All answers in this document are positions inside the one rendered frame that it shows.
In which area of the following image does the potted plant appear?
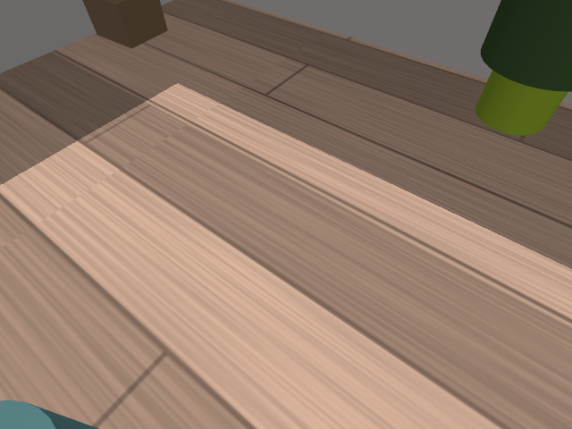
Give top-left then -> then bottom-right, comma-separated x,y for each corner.
475,0 -> 572,135

